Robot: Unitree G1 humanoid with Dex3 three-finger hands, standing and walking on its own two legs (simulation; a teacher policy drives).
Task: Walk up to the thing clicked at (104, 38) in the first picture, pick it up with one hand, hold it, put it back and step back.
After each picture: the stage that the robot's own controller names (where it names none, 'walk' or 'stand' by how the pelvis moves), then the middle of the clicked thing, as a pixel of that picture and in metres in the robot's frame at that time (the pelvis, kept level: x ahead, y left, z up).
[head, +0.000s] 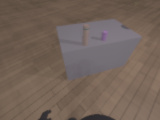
stand; (104, 35) +1.05 -0.13 -0.06
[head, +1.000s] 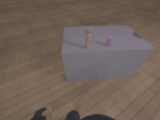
walk; (109, 41) +0.94 -0.15 -0.04
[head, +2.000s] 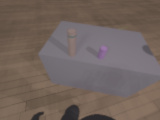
walk; (102, 52) +0.63 -0.03 -0.02
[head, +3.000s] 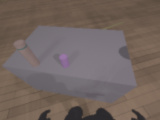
stand; (64, 61) +0.47 +0.26 -0.03
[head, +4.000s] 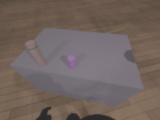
stand; (71, 62) +0.49 +0.19 -0.04
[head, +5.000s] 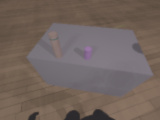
stand; (87, 53) +0.60 +0.06 -0.04
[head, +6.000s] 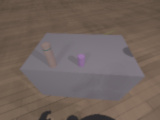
stand; (81, 60) +0.56 +0.12 -0.05
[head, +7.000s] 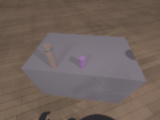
stand; (82, 62) +0.55 +0.11 -0.06
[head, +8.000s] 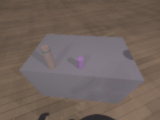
stand; (80, 63) +0.55 +0.12 -0.06
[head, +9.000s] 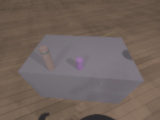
stand; (79, 63) +0.54 +0.13 -0.06
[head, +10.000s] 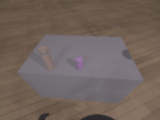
rise first; (79, 63) +0.54 +0.13 -0.06
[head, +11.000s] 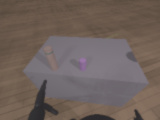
rise first; (82, 64) +0.53 +0.12 -0.06
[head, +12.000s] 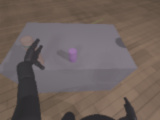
go down; (72, 55) +0.55 +0.12 -0.03
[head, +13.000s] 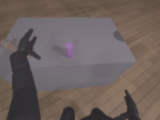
go down; (69, 50) +0.56 +0.12 +0.01
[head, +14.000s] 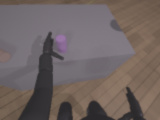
close in; (61, 44) +0.55 +0.14 +0.04
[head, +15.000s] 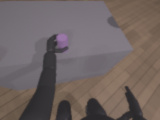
close; (62, 43) +0.55 +0.11 +0.05
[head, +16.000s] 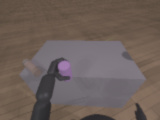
lift; (65, 71) +0.29 +0.17 +0.17
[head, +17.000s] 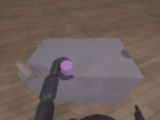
hold; (68, 70) +0.30 +0.15 +0.16
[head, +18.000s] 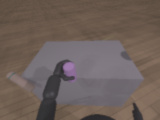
hold; (70, 72) +0.31 +0.14 +0.14
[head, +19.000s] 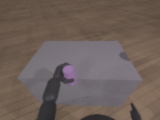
hold; (70, 75) +0.30 +0.14 +0.12
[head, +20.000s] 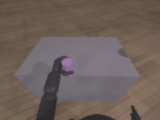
crouch; (68, 68) +0.35 +0.16 +0.12
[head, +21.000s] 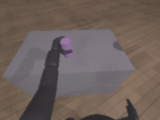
crouch; (67, 48) +0.47 +0.14 +0.16
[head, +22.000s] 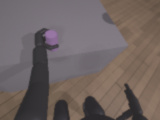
lower; (52, 41) +0.55 +0.15 +0.06
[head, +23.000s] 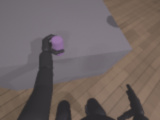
lower; (58, 46) +0.52 +0.14 +0.05
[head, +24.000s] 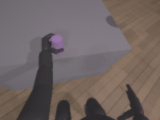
lower; (57, 45) +0.53 +0.14 +0.05
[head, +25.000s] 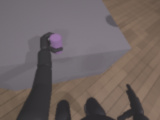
lower; (56, 44) +0.53 +0.14 +0.05
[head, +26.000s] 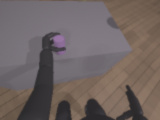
open; (59, 45) +0.53 +0.13 +0.04
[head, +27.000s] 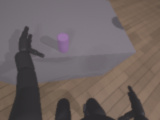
rise; (63, 43) +0.53 +0.13 +0.05
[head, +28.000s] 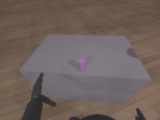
sink last; (81, 65) +0.50 +0.12 -0.02
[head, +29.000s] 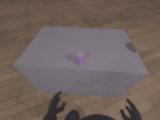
stand; (80, 59) +0.52 +0.12 +0.00
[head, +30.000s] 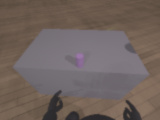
stand; (79, 60) +0.51 +0.12 +0.00
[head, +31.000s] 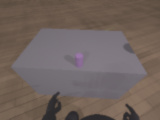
stand; (79, 60) +0.51 +0.12 +0.00
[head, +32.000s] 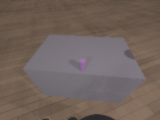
stand; (82, 64) +0.53 +0.11 -0.06
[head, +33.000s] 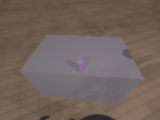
stand; (80, 65) +0.51 +0.12 -0.06
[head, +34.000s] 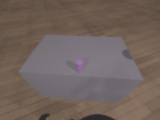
stand; (79, 66) +0.50 +0.12 -0.06
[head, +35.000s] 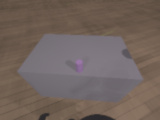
walk; (79, 66) +0.50 +0.13 -0.06
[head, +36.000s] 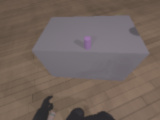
walk; (87, 43) +0.70 +0.09 -0.04
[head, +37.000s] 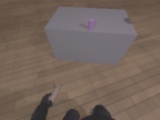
walk; (90, 24) +1.04 +0.06 -0.03
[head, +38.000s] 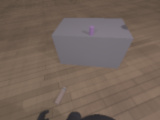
stand; (91, 30) +1.14 +0.08 -0.05
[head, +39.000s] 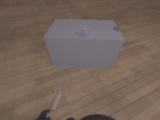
stand; (84, 32) +1.11 +0.12 -0.06
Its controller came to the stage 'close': yes
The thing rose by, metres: 0.21
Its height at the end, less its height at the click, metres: +0.00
